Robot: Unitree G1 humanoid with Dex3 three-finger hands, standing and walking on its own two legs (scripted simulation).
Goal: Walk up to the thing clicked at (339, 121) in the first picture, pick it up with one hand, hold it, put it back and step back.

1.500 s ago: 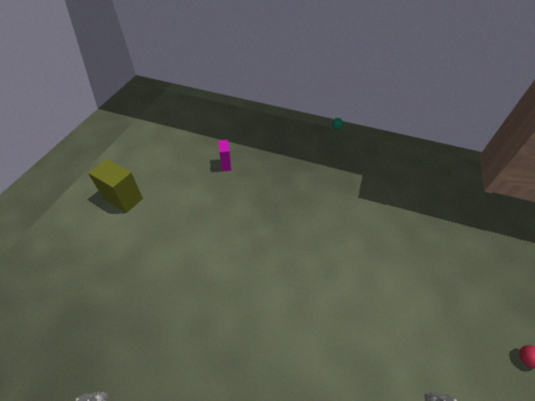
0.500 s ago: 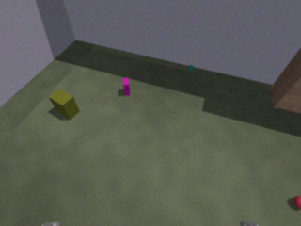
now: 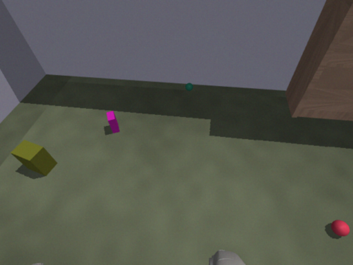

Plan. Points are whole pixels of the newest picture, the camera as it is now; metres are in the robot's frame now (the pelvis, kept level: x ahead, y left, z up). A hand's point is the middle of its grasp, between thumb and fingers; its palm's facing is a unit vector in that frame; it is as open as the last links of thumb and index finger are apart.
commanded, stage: walk up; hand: left
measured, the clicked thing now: (189, 86) +1.55 -0.05 -0.71
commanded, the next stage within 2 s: none
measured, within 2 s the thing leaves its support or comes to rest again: neither
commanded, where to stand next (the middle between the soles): +1.16 -0.20 m, yaw -13 degrees
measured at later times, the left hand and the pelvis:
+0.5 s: hand (98, 188) +0.34 +0.26 -0.14, palm faces -0.21 -0.92 -0.33, open 7.4 cm; pelvis +0.25 +0.00 +0.02, yaw -10 degrees
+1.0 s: hand (150, 104) +0.66 +0.13 -0.09, palm faces -0.24 -0.90 -0.36, open 7.4 cm; pelvis +0.48 -0.09 +0.02, yaw -15 degrees
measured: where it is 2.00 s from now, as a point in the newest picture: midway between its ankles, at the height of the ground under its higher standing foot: (205, 151)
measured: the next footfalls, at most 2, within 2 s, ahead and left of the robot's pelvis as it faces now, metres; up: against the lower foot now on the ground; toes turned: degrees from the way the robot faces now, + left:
left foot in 0.38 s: +0.36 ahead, +0.10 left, +0.00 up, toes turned -1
right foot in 0.84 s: +0.56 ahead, -0.21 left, +0.00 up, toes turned -16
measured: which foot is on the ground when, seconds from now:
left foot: up 0.00-0.36, down 0.38-0.88, up 0.90-1.00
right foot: down 0.00-0.40, up 0.42-0.82, down 0.84-1.00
